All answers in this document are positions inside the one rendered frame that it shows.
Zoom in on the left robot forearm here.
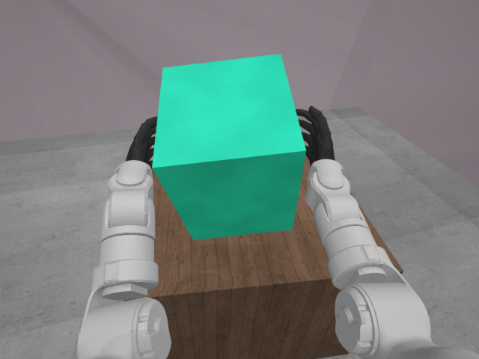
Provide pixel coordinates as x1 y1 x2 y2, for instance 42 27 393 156
77 160 159 359

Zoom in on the pedestal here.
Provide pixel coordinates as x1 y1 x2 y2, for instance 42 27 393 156
124 155 403 359

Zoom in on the right robot forearm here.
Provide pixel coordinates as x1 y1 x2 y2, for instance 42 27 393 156
305 159 431 336

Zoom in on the robot left hand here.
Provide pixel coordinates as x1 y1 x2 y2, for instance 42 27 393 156
126 116 158 169

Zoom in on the carton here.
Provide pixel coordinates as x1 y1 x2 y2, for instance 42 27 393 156
152 54 306 240

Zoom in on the robot right upper arm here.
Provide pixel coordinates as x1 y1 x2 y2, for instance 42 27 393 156
335 282 479 359

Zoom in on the robot right hand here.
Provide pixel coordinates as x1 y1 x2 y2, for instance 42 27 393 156
296 106 335 166

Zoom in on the robot left upper arm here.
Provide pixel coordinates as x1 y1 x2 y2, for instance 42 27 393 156
79 297 171 359

